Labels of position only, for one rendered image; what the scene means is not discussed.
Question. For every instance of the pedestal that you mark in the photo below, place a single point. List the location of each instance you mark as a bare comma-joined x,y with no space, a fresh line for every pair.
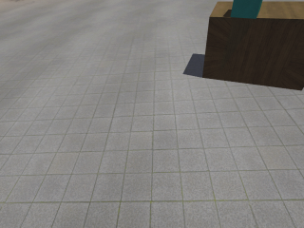
266,51

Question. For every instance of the carton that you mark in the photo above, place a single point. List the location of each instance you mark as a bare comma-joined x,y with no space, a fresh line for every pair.
246,9

